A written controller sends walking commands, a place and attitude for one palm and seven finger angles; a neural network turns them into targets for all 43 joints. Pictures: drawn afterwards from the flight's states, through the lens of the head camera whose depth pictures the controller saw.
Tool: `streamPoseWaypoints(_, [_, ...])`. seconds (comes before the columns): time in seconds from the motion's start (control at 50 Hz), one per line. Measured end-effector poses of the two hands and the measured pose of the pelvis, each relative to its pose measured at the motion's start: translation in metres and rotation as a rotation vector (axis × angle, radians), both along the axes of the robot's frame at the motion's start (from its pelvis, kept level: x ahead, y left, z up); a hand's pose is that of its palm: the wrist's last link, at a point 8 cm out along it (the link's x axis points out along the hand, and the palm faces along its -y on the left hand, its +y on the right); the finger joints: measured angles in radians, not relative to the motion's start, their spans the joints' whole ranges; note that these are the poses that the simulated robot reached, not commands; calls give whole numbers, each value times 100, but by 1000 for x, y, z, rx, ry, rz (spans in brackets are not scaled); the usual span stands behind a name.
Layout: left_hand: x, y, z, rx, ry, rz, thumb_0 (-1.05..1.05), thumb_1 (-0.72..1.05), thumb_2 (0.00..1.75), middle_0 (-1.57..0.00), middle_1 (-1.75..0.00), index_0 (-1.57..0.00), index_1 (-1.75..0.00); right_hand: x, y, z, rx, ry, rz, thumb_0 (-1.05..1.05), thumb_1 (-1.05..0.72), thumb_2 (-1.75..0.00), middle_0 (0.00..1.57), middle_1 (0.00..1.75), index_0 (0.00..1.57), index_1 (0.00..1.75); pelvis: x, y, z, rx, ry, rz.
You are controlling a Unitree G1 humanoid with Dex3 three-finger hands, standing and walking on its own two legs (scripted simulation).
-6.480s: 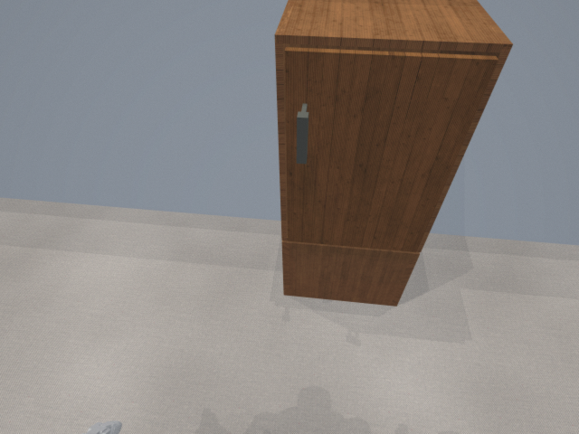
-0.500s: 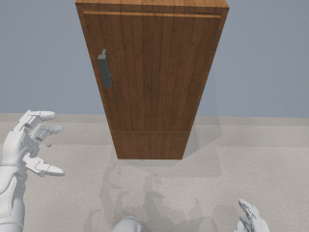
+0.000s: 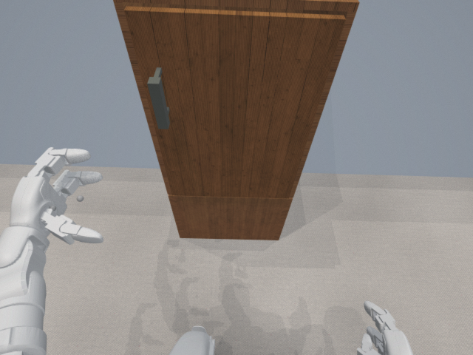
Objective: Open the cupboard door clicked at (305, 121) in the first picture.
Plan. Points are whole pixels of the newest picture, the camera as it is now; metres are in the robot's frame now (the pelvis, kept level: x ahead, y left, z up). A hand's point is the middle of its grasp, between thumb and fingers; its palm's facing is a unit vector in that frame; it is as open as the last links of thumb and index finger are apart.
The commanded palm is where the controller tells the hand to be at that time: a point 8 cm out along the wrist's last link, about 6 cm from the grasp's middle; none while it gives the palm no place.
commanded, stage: move the hooked fingers beside the handle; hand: left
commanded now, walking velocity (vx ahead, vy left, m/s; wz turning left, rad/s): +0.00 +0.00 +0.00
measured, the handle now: (161, 98) +0.60 +0.22 +0.07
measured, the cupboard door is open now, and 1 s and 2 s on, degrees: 0 0 0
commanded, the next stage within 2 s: none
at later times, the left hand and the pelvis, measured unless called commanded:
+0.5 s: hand (108, 158) +0.41 +0.26 +0.09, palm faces +0.08 -1.00 +0.00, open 14.0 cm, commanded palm +0.39 +0.31 +0.09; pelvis +0.00 +0.00 -0.01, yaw -2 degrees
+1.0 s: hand (120, 130) +0.47 +0.26 +0.09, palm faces +0.09 -1.00 +0.00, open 14.0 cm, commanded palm +0.46 +0.31 +0.08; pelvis +0.00 +0.00 -0.02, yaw -3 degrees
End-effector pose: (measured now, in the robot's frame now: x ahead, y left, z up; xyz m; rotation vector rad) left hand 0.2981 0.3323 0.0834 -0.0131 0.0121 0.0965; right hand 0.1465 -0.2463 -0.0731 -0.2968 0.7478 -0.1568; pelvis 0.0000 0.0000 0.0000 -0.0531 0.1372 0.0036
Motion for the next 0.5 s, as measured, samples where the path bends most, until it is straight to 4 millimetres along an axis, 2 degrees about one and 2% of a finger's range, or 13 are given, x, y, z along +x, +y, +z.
streamPoseWaypoints(0.2, [46, -14, 7, 7, -3, -46, -1, -50, 30, -30, -120, -30, -120, -33, -6, -10, 4, 92, -71, 1, -90, -89, 20, 30, 21, 30, 2, 4, -1, 1, 26, -19])
streamPoseWaypoints(0.36, [65, -16, 3, 11, 3, -18, -1, -50, 30, -30, -120, -30, -120, -60, -10, -18, 9, 184, -114, 1, -90, -89, 20, 30, 21, 30, 4, 5, -2, 4, 45, -30])
streamPoseWaypoints(0.5, [85, -17, 3, 12, -8, -16, -1, -50, 30, -30, -120, -30, -120, -75, -14, -24, -5, 248, -145, 1, -90, -89, 20, 30, 21, 30, 3, 4, -5, -1, 60, -29])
